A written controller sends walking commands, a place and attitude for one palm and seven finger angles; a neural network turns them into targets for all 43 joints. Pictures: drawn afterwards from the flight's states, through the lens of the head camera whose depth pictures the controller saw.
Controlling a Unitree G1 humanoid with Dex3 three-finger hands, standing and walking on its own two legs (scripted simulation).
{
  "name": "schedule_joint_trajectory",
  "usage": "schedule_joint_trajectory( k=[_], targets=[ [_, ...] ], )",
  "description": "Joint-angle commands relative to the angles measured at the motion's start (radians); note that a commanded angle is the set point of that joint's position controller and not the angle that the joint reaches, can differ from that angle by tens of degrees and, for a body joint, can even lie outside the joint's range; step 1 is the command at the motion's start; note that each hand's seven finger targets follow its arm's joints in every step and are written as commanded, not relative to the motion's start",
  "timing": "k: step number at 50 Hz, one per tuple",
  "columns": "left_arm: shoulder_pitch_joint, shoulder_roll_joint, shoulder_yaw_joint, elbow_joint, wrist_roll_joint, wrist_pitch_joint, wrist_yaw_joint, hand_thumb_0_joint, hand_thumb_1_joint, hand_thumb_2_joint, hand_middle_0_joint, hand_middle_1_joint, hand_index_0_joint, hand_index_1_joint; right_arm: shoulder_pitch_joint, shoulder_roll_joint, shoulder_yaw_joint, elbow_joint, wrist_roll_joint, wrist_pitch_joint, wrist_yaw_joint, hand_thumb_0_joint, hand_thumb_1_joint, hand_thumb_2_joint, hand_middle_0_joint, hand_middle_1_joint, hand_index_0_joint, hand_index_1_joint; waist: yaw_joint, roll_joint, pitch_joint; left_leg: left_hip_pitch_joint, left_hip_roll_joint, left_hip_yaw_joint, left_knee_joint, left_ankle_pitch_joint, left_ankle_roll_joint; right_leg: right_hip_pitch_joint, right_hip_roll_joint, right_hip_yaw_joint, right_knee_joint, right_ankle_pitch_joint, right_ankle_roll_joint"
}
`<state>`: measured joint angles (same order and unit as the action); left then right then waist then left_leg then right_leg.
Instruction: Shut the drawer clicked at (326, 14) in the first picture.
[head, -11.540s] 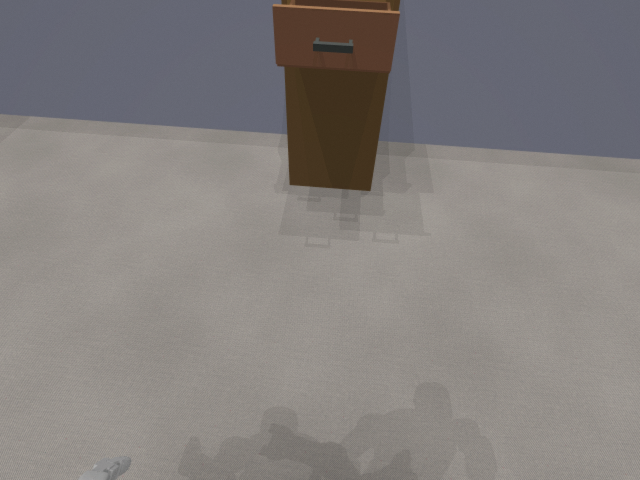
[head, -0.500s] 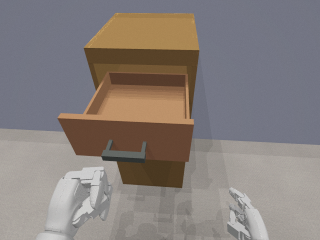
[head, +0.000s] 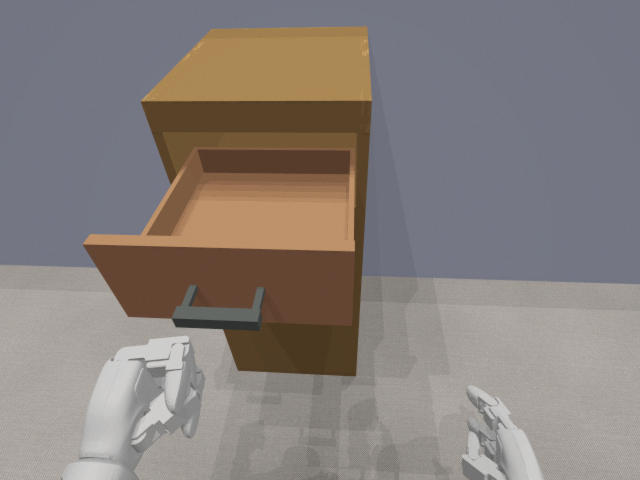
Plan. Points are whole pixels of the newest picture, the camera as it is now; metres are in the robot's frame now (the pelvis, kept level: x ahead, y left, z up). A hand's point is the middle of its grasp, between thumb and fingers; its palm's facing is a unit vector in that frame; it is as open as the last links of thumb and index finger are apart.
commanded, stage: bring the fist close to the handle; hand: left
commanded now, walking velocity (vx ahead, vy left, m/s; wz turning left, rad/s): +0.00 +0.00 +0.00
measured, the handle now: (221, 305) +0.33 +0.16 +0.06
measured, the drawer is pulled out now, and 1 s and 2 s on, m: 0.30 0.30 0.25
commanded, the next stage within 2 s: push the drawer shut in 1.20 s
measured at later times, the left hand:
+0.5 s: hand (218, 382) +0.20 +0.13 +0.09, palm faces +0.00 -1.00 -0.02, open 3.3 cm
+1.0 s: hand (232, 369) +0.23 +0.12 +0.07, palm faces -0.01 -1.00 -0.01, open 3.3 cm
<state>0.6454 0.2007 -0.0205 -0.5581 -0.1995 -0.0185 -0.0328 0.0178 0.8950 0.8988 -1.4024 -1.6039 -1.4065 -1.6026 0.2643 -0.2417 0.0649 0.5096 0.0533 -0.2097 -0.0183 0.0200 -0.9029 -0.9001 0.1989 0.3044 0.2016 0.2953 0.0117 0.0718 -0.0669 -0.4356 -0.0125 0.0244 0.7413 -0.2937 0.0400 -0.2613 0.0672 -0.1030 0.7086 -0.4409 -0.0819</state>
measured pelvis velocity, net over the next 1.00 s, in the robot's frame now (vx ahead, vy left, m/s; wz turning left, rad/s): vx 0.01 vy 0.01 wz -0.02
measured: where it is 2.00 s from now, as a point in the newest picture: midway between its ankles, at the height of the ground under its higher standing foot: outside the picture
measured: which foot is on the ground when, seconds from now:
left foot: down 0.00-1.00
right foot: down 0.00-1.00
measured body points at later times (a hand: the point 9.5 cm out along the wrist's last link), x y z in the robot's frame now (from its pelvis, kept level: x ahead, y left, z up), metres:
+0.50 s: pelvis +0.03 -0.01 -0.01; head +0.03 -0.03 +0.44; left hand +0.20 +0.18 +0.10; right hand +0.21 -0.25 -0.07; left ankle +0.06 +0.09 -0.71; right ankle -0.03 -0.06 -0.71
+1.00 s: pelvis +0.01 +0.01 -0.02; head +0.03 -0.01 +0.43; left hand +0.23 +0.18 +0.07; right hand +0.17 -0.23 -0.10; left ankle +0.06 +0.09 -0.71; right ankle -0.03 -0.06 -0.71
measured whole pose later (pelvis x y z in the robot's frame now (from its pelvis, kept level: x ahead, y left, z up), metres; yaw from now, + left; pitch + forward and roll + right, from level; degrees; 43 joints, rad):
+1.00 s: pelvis +0.01 +0.01 -0.02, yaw -1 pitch +8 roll -1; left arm 0.46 0.15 -0.06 -0.21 -0.17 -0.28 0.00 0.02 0.90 0.90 -1.40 -1.60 -1.40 -1.60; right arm 0.27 -0.25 0.03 0.49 0.03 -0.12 0.01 0.02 -0.90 -0.90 0.20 0.30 0.20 0.30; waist -0.03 0.05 -0.10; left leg -0.66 -0.01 0.05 0.90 -0.37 0.05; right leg -0.49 0.06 -0.09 0.88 -0.52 -0.08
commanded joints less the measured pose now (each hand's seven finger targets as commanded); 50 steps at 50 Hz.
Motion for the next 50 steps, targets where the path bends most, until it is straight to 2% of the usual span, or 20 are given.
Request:
schedule_joint_trajectory(
  k=[1, 4, 7, 8, 10, 14, 18, 21, 24, 28, 29, 32, 33, 34, 36, 40, 43, 46, 47, 50],
  targets=[
    [-0.071, 0.047, 0.061, -0.195, -0.028, -0.130, -0.027, 0.000, 0.900, 0.900, -1.400, -1.600, -1.400, -1.600, -0.136, -0.103, -0.048, -0.165, 0.002, -0.091, -0.006, 0.000, -0.900, -0.900, 0.200, 0.300, 0.200, 0.300, 0.000, -0.063, -0.026, 0.135, 0.018, -0.065, -0.065, 0.056, 0.011, -0.173, -0.087, 0.138, -0.207, 0.146, 0.083],
    [-0.045, 0.050, 0.068, -0.143, -0.024, -0.153, -0.053, 0.000, 0.900, 0.900, -1.400, -1.600, -1.400, -1.600, -0.117, -0.106, -0.057, -0.146, -0.001, -0.097, -0.005, 0.000, -0.900, -0.900, 0.200, 0.300, 0.200, 0.300, -0.003, -0.083, -0.040, 0.127, 0.014, -0.063, -0.045, 0.104, 0.011, -0.149, -0.099, 0.155, -0.192, 0.298, 0.107],
    [-0.037, 0.066, 0.101, -0.086, -0.025, -0.167, -0.079, 0.000, 0.900, 0.900, -1.400, -1.600, -1.400, -1.600, -0.120, -0.110, -0.061, -0.144, -0.002, -0.082, -0.006, 0.000, -0.900, -0.900, 0.200, 0.300, 0.200, 0.300, -0.002, -0.160, -0.057, 0.086, 0.005, -0.057, -0.024, 0.132, 0.012, -0.102, -0.123, 0.190, -0.173, 0.482, 0.148],
    [-0.021, 0.080, 0.129, -0.065, -0.024, -0.170, -0.080, 0.000, 0.900, 0.900, -1.400, -1.600, -1.400, -1.600, -0.124, -0.104, -0.066, -0.134, -0.002, -0.077, -0.008, 0.000, -0.900, -0.900, 0.200, 0.300, 0.200, 0.300, 0.009, -0.156, -0.051, 0.078, 0.003, -0.056, -0.023, 0.146, 0.011, -0.087, -0.124, 0.183, -0.167, 0.540, 0.148],
    [-0.023, 0.075, 0.138, -0.051, -0.029, -0.181, -0.089, 0.000, 0.900, 0.900, -1.400, -1.600, -1.400, -1.600, -0.119, -0.105, -0.066, -0.140, -0.001, -0.066, -0.007, 0.000, -0.900, -0.900, 0.200, 0.300, 0.200, 0.300, 0.006, -0.148, -0.064, 0.074, -0.001, -0.046, -0.020, 0.167, 0.010, -0.074, -0.130, 0.183, -0.145, 0.627, 0.160],
    [-0.020, 0.064, 0.141, -0.053, -0.040, -0.221, -0.093, 0.000, 0.900, 0.900, -1.400, -1.600, -1.400, -1.600, -0.113, -0.099, -0.069, -0.137, 0.000, -0.064, -0.008, 0.000, -0.900, -0.900, 0.200, 0.300, 0.200, 0.300, 0.006, -0.084, -0.082, 0.099, -0.002, -0.036, -0.017, 0.203, 0.011, -0.074, -0.124, 0.161, -0.123, 0.689, 0.153],
    [-0.046, 0.038, 0.095, -0.043, -0.040, -0.269, -0.100, 0.000, 0.900, 0.900, -1.400, -1.600, -1.400, -1.600, -0.102, -0.104, -0.074, -0.132, -0.004, -0.067, -0.006, 0.000, -0.900, -0.900, 0.200, 0.300, 0.200, 0.300, -0.010, -0.068, -0.082, 0.110, 0.004, -0.042, -0.012, 0.215, 0.015, -0.124, -0.104, 0.125, -0.100, 0.626, 0.135],
    [-0.038, 0.023, 0.073, 0.002, -0.038, -0.289, -0.110, 0.000, 0.900, 0.900, -1.400, -1.600, -1.400, -1.600, -0.095, -0.113, -0.080, -0.140, -0.007, -0.058, -0.002, 0.000, -0.900, -0.900, 0.200, 0.300, 0.200, 0.300, -0.024, -0.131, -0.096, 0.081, 0.004, -0.048, 0.003, 0.197, 0.015, -0.147, -0.103, 0.130, -0.084, 0.612, 0.143],
    [-0.074, 0.021, 0.059, 0.050, -0.019, -0.295, -0.103, 0.000, 0.900, 0.900, -1.400, -1.600, -1.400, -1.600, -0.096, -0.116, -0.082, -0.143, -0.008, -0.041, -0.003, 0.000, -0.900, -0.900, 0.200, 0.300, 0.200, 0.300, -0.032, -0.125, -0.072, 0.055, 0.002, -0.048, 0.008, 0.164, 0.014, -0.187, -0.094, 0.126, -0.077, 0.522, 0.128],
    [-0.151, 0.036, 0.057, 0.053, -0.003, -0.313, -0.069, 0.000, 0.900, 0.900, -1.400, -1.600, -1.400, -1.600, -0.099, -0.117, -0.081, -0.152, -0.012, -0.029, -0.001, 0.000, -0.900, -0.900, 0.200, 0.300, 0.200, 0.300, -0.031, -0.074, -0.105, 0.056, 0.007, -0.054, 0.015, 0.133, 0.014, -0.231, -0.077, 0.113, -0.060, 0.365, 0.098],
    [-0.144, 0.017, 0.043, 0.050, 0.000, -0.320, -0.058, 0.000, 0.900, 0.900, -1.400, -1.600, -1.400, -1.600, -0.100, -0.113, -0.081, -0.163, -0.014, -0.028, 0.002, 0.000, -0.900, -0.900, 0.200, 0.300, 0.200, 0.300, -0.026, -0.070, -0.131, 0.061, 0.007, -0.054, 0.014, 0.134, 0.013, -0.233, -0.074, 0.104, -0.047, 0.348, 0.090],
    [-0.170, 0.017, 0.046, 0.067, 0.002, -0.335, -0.031, 0.000, 0.900, 0.900, -1.400, -1.600, -1.400, -1.600, -0.101, -0.112, -0.080, -0.170, -0.017, -0.020, 0.008, 0.000, -0.900, -0.900, 0.200, 0.300, 0.200, 0.300, -0.026, -0.093, -0.169, 0.040, 0.009, -0.056, 0.034, 0.130, 0.012, -0.241, -0.073, 0.110, -0.027, 0.350, 0.093],
    [-0.172, 0.033, 0.061, 0.091, 0.008, -0.335, -0.022, 0.000, 0.900, 0.900, -1.400, -1.600, -1.400, -1.600, -0.100, -0.115, -0.080, -0.161, -0.020, -0.012, 0.007, 0.000, -0.900, -0.900, 0.200, 0.300, 0.200, 0.300, -0.028, -0.102, -0.155, 0.023, 0.011, -0.057, 0.038, 0.119, 0.012, -0.247, -0.070, 0.110, -0.028, 0.334, 0.092],
    [-0.178, 0.018, 0.053, 0.111, 0.007, -0.337, -0.018, 0.000, 0.900, 0.900, -1.400, -1.600, -1.400, -1.600, -0.100, -0.113, -0.078, -0.162, -0.021, -0.007, 0.010, 0.000, -0.900, -0.900, 0.200, 0.300, 0.200, 0.300, -0.030, -0.119, -0.158, 0.011, 0.009, -0.057, 0.043, 0.115, 0.011, -0.247, -0.072, 0.115, -0.022, 0.343, 0.094],
    [-0.211, -0.012, 0.010, 0.133, 0.015, -0.340, -0.018, 0.000, 0.900, 0.900, -1.400, -1.600, -1.400, -1.600, -0.108, -0.116, -0.075, -0.170, -0.019, 0.001, 0.015, 0.000, -0.900, -0.900, 0.200, 0.300, 0.200, 0.300, -0.040, -0.086, -0.142, -0.001, 0.011, -0.057, 0.049, 0.098, 0.009, -0.285, -0.067, 0.107, -0.009, 0.296, 0.087],
    [-0.241, 0.010, 0.029, 0.196, 0.021, -0.332, -0.011, 0.000, 0.900, 0.900, -1.400, -1.600, -1.400, -1.600, -0.105, -0.122, -0.077, -0.173, -0.022, 0.021, 0.015, 0.000, -0.900, -0.900, 0.200, 0.300, 0.200, 0.300, -0.038, -0.106, -0.138, -0.043, 0.014, -0.062, 0.060, 0.060, 0.007, -0.307, -0.063, 0.115, -0.003, 0.230, 0.083],
    [-0.271, 0.044, 0.047, 0.130, 0.025, -0.341, 0.002, 0.000, 0.900, 0.900, -1.400, -1.600, -1.400, -1.600, -0.105, -0.122, -0.077, -0.183, -0.021, 0.027, 0.014, 0.000, -0.900, -0.900, 0.200, 0.300, 0.200, 0.300, -0.027, -0.047, -0.196, -0.011, 0.017, -0.060, 0.059, 0.085, 0.009, -0.280, -0.063, 0.120, 0.002, 0.248, 0.081],
    [-0.254, 0.001, 0.004, 0.072, 0.025, -0.350, 0.027, 0.000, 0.900, 0.900, -1.400, -1.600, -1.400, -1.600, -0.097, -0.109, -0.075, -0.197, -0.020, 0.023, 0.019, 0.000, -0.900, -0.900, 0.200, 0.300, 0.200, 0.300, -0.023, -0.012, -0.229, 0.041, 0.024, -0.063, 0.048, 0.130, 0.008, -0.282, -0.054, 0.090, 0.022, 0.273, 0.068],
    [-0.232, -0.009, -0.009, 0.078, 0.025, -0.348, 0.034, 0.000, 0.900, 0.900, -1.400, -1.600, -1.400, -1.600, -0.095, -0.110, -0.073, -0.200, -0.020, 0.025, 0.021, 0.000, -0.900, -0.900, 0.200, 0.300, 0.200, 0.300, -0.024, -0.016, -0.216, 0.038, 0.026, -0.069, 0.046, 0.128, 0.008, -0.292, -0.051, 0.083, 0.024, 0.264, 0.067],
    [-0.229, -0.015, -0.020, 0.133, 0.036, -0.330, 0.047, 0.000, 0.900, 0.900, -1.400, -1.600, -1.400, -1.600, -0.091, -0.119, -0.075, -0.198, -0.022, 0.041, 0.022, 0.000, -0.900, -0.900, 0.200, 0.300, 0.200, 0.300, -0.046, -0.090, -0.150, -0.005, 0.027, -0.071, 0.047, 0.088, 0.008, -0.321, -0.048, 0.083, 0.015, 0.244, 0.075]
  ],
)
